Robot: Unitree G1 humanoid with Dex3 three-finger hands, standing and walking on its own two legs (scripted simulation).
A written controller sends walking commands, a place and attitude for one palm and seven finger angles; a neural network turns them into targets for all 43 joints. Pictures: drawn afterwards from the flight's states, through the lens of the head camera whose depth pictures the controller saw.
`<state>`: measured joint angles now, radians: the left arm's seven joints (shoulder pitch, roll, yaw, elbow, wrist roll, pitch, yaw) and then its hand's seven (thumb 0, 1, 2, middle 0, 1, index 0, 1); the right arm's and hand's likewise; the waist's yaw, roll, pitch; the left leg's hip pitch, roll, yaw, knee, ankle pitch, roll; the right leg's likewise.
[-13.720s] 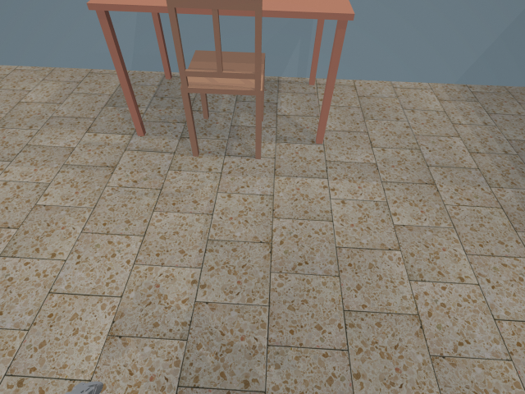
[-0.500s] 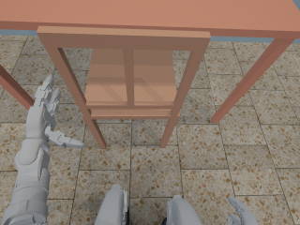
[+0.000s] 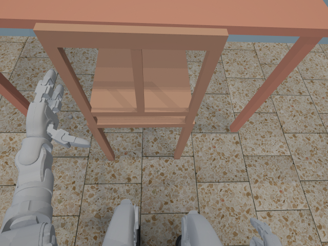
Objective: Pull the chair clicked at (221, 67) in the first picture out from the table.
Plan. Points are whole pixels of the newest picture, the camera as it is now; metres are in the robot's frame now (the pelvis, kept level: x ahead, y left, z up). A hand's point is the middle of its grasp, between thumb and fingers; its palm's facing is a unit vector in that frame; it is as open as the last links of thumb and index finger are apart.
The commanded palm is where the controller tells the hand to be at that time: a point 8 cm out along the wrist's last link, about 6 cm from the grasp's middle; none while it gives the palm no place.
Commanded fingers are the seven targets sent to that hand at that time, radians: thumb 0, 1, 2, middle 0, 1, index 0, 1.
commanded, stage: push the fingers through the gap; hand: left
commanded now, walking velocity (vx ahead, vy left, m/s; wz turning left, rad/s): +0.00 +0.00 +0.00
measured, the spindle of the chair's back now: (139, 84) +0.52 +0.08 +0.01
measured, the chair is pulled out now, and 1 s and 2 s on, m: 0.00 0.00 0.00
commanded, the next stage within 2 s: hook a spindle and tug to test in 1.24 s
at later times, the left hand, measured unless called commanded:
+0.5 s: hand (73, 97) +0.46 +0.24 +0.03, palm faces +0.07 -1.00 -0.04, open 16.9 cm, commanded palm +0.44 +0.28 +0.03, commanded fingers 0.00 -0.50 0.30 -0.06 -0.08 -0.06 -0.08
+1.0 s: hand (75, 87) +0.49 +0.24 +0.03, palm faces +0.07 -1.00 -0.03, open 16.9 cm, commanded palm +0.47 +0.28 +0.03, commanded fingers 0.00 -0.50 0.30 -0.06 -0.08 -0.06 -0.08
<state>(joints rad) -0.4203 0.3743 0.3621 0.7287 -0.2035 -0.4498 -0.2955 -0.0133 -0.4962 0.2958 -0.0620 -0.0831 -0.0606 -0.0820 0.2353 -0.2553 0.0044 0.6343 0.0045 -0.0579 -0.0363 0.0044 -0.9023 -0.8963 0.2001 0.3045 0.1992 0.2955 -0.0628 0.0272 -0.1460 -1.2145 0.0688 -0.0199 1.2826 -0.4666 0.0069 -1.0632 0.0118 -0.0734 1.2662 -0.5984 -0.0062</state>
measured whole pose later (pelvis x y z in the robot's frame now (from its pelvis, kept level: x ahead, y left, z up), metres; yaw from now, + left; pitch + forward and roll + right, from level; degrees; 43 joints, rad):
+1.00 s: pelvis +0.00 +0.01 -0.01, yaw -2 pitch +27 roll -5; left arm -0.76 0.52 0.48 1.04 -0.11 -0.45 -0.30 -0.01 -0.49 0.30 -0.06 -0.08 -0.06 -0.08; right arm 0.30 -0.26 0.02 0.64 -0.02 0.05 0.00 0.00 -0.90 -0.90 0.20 0.30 0.20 0.30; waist -0.13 0.03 -0.14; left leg -1.32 0.09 -0.02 1.33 -0.48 0.02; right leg -1.17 0.03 -0.06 1.29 -0.59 0.01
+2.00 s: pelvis +0.00 +0.01 -0.01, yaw -2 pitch +27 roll -5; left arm -0.75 0.53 0.48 1.04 -0.12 -0.45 -0.29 -0.01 0.05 0.53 -0.46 -1.32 -0.45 -1.32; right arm 0.30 -0.26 0.02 0.64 -0.02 0.07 0.00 0.00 -0.90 -0.90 0.20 0.30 0.20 0.30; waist -0.14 0.03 -0.13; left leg -1.33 0.09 -0.02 1.33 -0.48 0.01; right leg -1.17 0.04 -0.07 1.29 -0.60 0.00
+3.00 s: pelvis +0.02 +0.00 +0.01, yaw -1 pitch +23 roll -4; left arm -0.58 0.41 0.39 0.85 -0.10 -0.41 -0.17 0.00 0.63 0.75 -0.45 -1.42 -0.43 -1.45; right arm 0.25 -0.24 0.00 0.63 0.01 0.08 -0.02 0.00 -0.90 -0.90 0.20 0.30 0.20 0.30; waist -0.10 0.02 -0.09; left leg -1.17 0.07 -0.01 1.25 -0.48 0.00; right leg -1.02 0.02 -0.06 1.22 -0.60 0.00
